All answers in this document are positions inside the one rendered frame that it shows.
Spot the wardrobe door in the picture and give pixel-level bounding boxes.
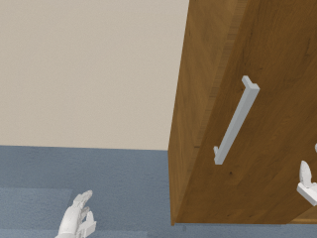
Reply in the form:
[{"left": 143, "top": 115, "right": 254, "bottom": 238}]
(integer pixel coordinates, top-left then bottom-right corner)
[
  {"left": 175, "top": 0, "right": 317, "bottom": 225},
  {"left": 295, "top": 204, "right": 317, "bottom": 219}
]

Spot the handle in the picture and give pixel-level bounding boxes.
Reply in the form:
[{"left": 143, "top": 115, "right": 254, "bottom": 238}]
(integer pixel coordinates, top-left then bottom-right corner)
[{"left": 213, "top": 75, "right": 260, "bottom": 165}]

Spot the right robot hand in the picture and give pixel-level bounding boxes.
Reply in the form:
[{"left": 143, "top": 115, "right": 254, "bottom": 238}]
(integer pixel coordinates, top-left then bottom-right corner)
[{"left": 296, "top": 144, "right": 317, "bottom": 206}]

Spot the left robot hand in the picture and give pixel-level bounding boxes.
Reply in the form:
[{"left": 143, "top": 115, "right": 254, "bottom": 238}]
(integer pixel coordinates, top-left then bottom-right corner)
[{"left": 57, "top": 189, "right": 97, "bottom": 238}]

